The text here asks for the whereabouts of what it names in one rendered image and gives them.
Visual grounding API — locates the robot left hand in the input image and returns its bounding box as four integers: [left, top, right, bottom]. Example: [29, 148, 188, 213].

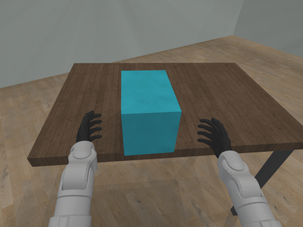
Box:
[76, 110, 102, 143]

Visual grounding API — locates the right robot forearm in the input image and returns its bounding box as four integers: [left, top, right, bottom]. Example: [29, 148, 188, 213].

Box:
[217, 150, 282, 227]

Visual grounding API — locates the robot right hand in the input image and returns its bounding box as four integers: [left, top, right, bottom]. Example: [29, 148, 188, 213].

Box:
[197, 117, 233, 158]

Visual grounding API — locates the table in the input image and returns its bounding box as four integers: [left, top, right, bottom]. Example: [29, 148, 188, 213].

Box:
[27, 63, 303, 216]

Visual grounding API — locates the left robot forearm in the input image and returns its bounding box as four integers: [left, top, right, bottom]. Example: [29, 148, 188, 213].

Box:
[48, 141, 98, 227]

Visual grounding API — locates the carton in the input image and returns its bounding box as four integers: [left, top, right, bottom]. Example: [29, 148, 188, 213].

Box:
[121, 70, 182, 156]

